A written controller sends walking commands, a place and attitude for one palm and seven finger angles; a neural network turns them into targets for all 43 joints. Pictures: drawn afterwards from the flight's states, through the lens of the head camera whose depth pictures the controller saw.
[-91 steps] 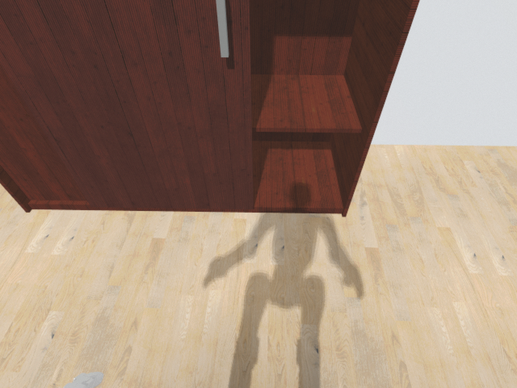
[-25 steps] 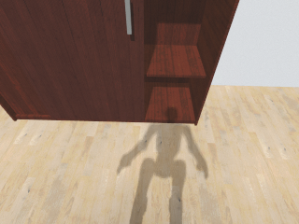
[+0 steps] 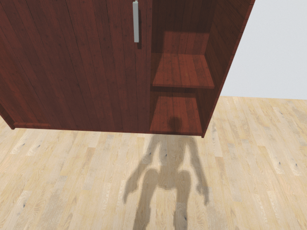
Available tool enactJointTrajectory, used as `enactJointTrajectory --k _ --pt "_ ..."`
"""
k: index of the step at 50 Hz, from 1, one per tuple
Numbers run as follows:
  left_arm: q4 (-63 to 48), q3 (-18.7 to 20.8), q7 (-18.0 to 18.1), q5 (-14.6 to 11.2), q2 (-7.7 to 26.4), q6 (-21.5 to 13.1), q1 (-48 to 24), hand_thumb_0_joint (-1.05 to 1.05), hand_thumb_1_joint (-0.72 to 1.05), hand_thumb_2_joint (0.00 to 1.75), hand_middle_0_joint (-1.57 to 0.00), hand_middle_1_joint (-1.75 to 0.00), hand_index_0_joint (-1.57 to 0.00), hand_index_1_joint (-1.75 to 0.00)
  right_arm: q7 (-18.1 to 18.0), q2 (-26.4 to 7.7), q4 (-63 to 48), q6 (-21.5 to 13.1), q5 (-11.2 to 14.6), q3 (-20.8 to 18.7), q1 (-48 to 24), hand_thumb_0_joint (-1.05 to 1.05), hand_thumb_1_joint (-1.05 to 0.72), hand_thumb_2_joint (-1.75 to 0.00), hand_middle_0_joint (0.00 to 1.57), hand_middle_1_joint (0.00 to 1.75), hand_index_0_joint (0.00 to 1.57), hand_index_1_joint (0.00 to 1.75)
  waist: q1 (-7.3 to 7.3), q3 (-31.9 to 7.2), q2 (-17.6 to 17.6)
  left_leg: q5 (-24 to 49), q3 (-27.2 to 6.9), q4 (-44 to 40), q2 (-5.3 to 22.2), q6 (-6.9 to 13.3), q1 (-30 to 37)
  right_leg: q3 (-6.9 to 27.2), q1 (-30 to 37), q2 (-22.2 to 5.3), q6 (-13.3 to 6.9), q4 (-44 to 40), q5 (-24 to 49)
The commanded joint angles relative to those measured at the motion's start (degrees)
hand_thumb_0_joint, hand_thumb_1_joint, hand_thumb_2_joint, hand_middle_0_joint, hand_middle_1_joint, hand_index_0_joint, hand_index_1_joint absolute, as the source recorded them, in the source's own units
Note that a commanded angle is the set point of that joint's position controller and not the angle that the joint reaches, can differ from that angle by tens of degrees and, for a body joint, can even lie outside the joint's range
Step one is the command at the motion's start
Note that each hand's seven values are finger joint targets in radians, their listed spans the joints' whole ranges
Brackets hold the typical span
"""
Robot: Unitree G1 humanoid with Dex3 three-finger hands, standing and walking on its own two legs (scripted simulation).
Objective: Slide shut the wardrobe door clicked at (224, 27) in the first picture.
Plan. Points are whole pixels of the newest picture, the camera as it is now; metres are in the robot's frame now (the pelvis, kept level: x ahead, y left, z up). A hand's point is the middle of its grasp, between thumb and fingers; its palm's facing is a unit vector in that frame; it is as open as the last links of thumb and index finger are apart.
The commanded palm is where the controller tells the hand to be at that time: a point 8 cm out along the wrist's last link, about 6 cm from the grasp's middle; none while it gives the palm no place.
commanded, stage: walk to a spot facing it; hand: left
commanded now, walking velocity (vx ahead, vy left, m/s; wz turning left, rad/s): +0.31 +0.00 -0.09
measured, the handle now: (136, 21) +0.97 +0.15 +0.15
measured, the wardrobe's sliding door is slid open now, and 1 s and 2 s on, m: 0.44 0.44 0.44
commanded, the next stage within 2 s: take the last steps up to it in 0.20 s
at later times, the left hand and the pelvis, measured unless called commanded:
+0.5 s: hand (112, 193) +0.28 +0.16 -0.18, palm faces -0.08 -0.97 -0.23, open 7.3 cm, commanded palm none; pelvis +0.16 -0.03 -0.02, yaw -5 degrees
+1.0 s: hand (103, 185) +0.31 +0.20 -0.18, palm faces +0.05 -0.99 -0.15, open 7.4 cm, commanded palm none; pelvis +0.33 +0.02 +0.01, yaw -1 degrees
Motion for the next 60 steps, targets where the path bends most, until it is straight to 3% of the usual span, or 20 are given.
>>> enactJointTrajectory --k 1,2,3,4,6,15,18,20,21,22,24,28,38,41,42,43,44,46,50,60 --pt "-2.17 2.99 0.97 0.00 9.84 -1.58 2.54 0.00 0.90 0.90 -0.20 -0.30 -0.20 -0.30 -0.82 -4.23 -3.37 -2.38 0.76 -1.58 2.65 0.00 -0.90 -0.90 0.20 0.30 0.20 0.30 -1.86 8.60 -6.51 -0.44 4.09 -3.19 1.73 0.55 -3.54 13.28 -4.78 -12.40 -8.31 -8.26 0.03" --pt "-2.65 2.72 0.83 -0.12 7.97 -1.44 0.61 0.00 0.90 0.90 -0.20 -0.30 -0.20 -0.30 -0.96 -4.58 -1.51 -2.88 0.78 -1.70 7.84 0.00 -0.90 -0.90 0.20 0.30 0.20 0.30 -4.01 8.12 -0.48 4.93 0.55 -9.29 3.39 1.78 4.36 6.82 -9.62 -7.28 -5.83 0.28 3.72" --pt "-3.74 2.07 0.58 -0.32 3.92 -1.49 -1.47 0.00 0.90 0.90 -0.20 -0.30 -0.20 -0.30 -1.44 -8.46 1.79 -3.62 0.06 -2.93 16.37 0.00 -0.90 -0.90 0.20 0.30 0.20 0.30 -6.90 6.38 15.13 16.11 -14.44 -15.10 12.68 5.98 14.91 -2.04 -20.24 0.21 -2.43 20.06 2.60" --pt "-5.96 1.55 1.04 -0.13 3.18 -2.44 -6.23 0.00 0.90 0.90 -0.20 -0.30 -0.20 -0.30 -2.34 -8.98 4.01 -3.70 0.09 -3.06 22.57 0.00 -0.90 -0.90 0.20 0.30 0.20 0.30 -8.30 9.07 19.43 33.08 -22.39 -18.19 19.52 8.88 20.34 -2.99 -31.61 0.99 -1.43 29.93 -12.48" --pt "-5.72 2.22 0.70 -0.06 2.35 -2.56 -7.84 0.00 0.90 0.90 -0.20 -0.30 -0.20 -0.30 -3.06 -5.17 3.18 -3.85 0.07 -1.96 20.64 0.00 -0.90 -0.90 0.20 0.30 0.20 0.30 -6.06 11.73 5.00 44.26 -17.39 -15.41 20.92 12.22 18.96 0.17 -34.51 -4.07 -2.08 37.16 -10.01" --pt "-7.27 2.06 -1.21 -0.22 -3.32 -0.79 -11.08 0.00 0.90 0.90 -0.20 -0.30 -0.20 -0.30 -3.77 -1.26 3.27 -4.80 0.49 -2.11 16.49 0.00 -0.90 -0.90 0.20 0.30 0.20 0.30 -1.79 12.05 7.26 43.96 4.19 -20.20 12.09 6.73 9.21 -7.87 -19.65 -2.35 -2.73 13.59 7.66" --pt "-4.65 2.73 -0.40 0.10 -1.22 -1.27 -1.99 0.00 0.90 0.90 -0.20 -0.30 -0.20 -0.30 -3.62 -3.38 3.67 -4.23 0.92 -2.89 14.90 0.00 -0.90 -0.90 0.20 0.30 0.20 0.30 2.31 5.92 6.73 54.61 5.51 -9.50 12.88 6.19 10.08 -8.42 -6.45 0.02 -4.76 8.89 10.10" --pt "-1.29 4.12 0.32 0.70 3.35 -2.55 10.44 0.00 0.90 0.90 -0.20 -0.30 -0.20 -0.30 -2.94 -2.32 3.29 -4.04 1.35 -3.03 13.91 0.00 -0.90 -0.90 0.20 0.30 0.20 0.30 8.04 -0.43 1.95 42.27 6.03 10.02 9.53 3.48 0.84 -4.82 12.56 -2.85 -6.13 1.46 14.89" --pt "-0.45 5.48 1.16 0.94 9.38 -3.44 15.30 0.00 0.90 0.90 -0.20 -0.30 -0.20 -0.30 -2.20 1.55 2.38 -4.18 2.06 -2.51 17.54 0.00 -0.90 -0.90 0.20 0.30 0.20 0.30 8.14 -7.35 -10.63 10.07 7.33 30.11 1.82 1.44 -12.56 16.33 23.32 -19.36 -12.39 -2.10 19.46" --pt "-0.07 5.74 1.34 -0.33 11.70 -3.25 16.06 0.00 0.90 0.90 -0.20 -0.30 -0.20 -0.30 -2.29 2.15 1.06 -3.79 2.02 -2.84 16.78 0.00 -0.90 -0.90 0.20 0.30 0.20 0.30 6.57 -9.38 -10.73 -12.30 3.15 44.94 -1.13 1.78 -17.55 29.30 20.80 -28.32 -17.32 -9.93 19.52" --pt "-3.91 4.79 1.79 -0.58 7.84 -2.68 3.14 0.00 0.90 0.90 -0.20 -0.30 -0.20 -0.30 -1.59 1.90 -0.75 -2.43 1.25 -3.51 10.28 0.00 -0.90 -0.90 0.20 0.30 0.20 0.30 3.16 1.10 -4.36 -4.45 -1.77 47.23 4.51 2.48 -20.09 24.52 2.14 -25.58 -14.42 -17.17 -7.65" --pt "-5.19 2.96 2.03 0.32 2.55 -3.37 -3.50 0.00 0.90 0.90 -0.20 -0.30 -0.20 -0.30 -0.80 4.94 0.07 0.12 -0.04 -3.05 12.61 0.00 -0.90 -0.90 0.20 0.30 0.20 0.30 -2.71 5.10 -3.83 1.82 0.75 34.67 6.90 0.18 -13.95 6.31 -14.57 -18.97 -9.20 -19.65 -3.22" --pt "-3.25 3.89 1.13 0.65 4.95 -3.42 1.71 0.00 0.90 0.90 -0.20 -0.30 -0.20 -0.30 1.07 3.30 -6.85 -1.28 0.15 -3.56 0.33 0.00 -0.90 -0.90 0.20 0.30 0.20 0.30 -0.20 8.43 -6.26 4.52 6.60 6.86 4.62 -0.29 -10.43 1.64 -9.49 -17.83 -8.97 -19.21 -7.18" --pt "-3.09 3.80 0.95 0.26 4.30 -2.74 1.79 0.00 0.90 0.90 -0.20 -0.30 -0.20 -0.30 0.61 1.44 -5.30 -2.31 0.15 -3.55 6.17 0.00 -0.90 -0.90 0.20 0.30 0.20 0.30 -3.02 6.36 -0.40 5.50 8.98 -4.84 2.53 -0.42 3.97 -3.50 -12.49 -13.47 -6.18 -9.08 -6.50" --pt "-3.59 3.29 0.55 -0.05 1.78 -2.60 2.47 0.00 0.90 0.90 -0.20 -0.30 -0.20 -0.30 0.01 -2.52 -4.05 -2.74 -0.22 -4.30 10.88 0.00 -0.90 -0.90 0.20 0.30 0.20 0.30 -4.84 4.81 9.38 -0.72 -1.35 -11.54 8.42 2.12 10.26 -7.31 -17.29 -8.81 -3.67 3.61 -4.27" --pt "-5.58 2.79 0.12 -0.33 -1.22 -2.78 1.01 0.00 0.90 0.90 -0.20 -0.30 -0.20 -0.30 -0.61 -8.03 -3.25 -2.89 -0.75 -5.60 16.58 0.00 -0.90 -0.90 0.20 0.30 0.20 0.30 -6.57 4.39 20.48 -3.78 -19.89 -20.94 20.84 8.34 14.55 -12.23 -26.89 -2.31 -0.84 21.06 -10.85" --pt "-7.35 2.81 0.36 0.43 0.95 -2.74 -3.23 0.00 0.90 0.90 -0.20 -0.30 -0.20 -0.30 -1.08 -8.20 -2.75 -2.56 -0.42 -5.45 17.46 0.00 -0.90 -0.90 0.20 0.30 0.20 0.30 -7.16 5.12 16.40 -7.30 -24.75 -23.41 23.23 11.32 11.89 -5.90 -30.11 -3.16 -1.71 31.89 -13.86" --pt "-6.28 3.28 -0.25 0.56 0.84 -2.90 -4.23 0.00 0.90 0.90 -0.20 -0.30 -0.20 -0.30 -1.66 -4.29 -4.43 -3.11 0.07 -4.16 10.58 0.00 -0.90 -0.90 0.20 0.30 0.20 0.30 -4.53 7.52 6.70 -6.32 -19.20 -24.58 20.67 11.11 6.80 -1.48 -32.78 -7.06 -1.70 39.11 -4.63" --pt "-2.92 2.95 -0.48 0.67 -1.41 -1.98 1.44 0.00 0.90 0.90 -0.20 -0.30 -0.20 -0.30 -2.18 -1.28 -3.90 -4.91 0.58 -3.37 6.91 0.00 -0.90 -0.90 0.20 0.30 0.20 0.30 -0.52 2.87 3.42 21.45 -3.19 -22.34 14.63 8.96 7.94 -2.13 -26.28 -8.08 0.55 33.36 4.05" --pt "-5.08 2.75 -0.20 0.21 -2.74 -1.60 -6.79 0.00 0.90 0.90 -0.20 -0.30 -0.20 -0.30 -2.23 -1.15 0.57 -3.61 0.00 -3.67 10.53 0.00 -0.90 -0.90 0.20 0.30 0.20 0.30 -2.00 7.83 6.06 28.40 1.54 -18.31 14.22 9.21 7.23 -5.88 -18.63 -5.52 -0.97 9.95 5.63"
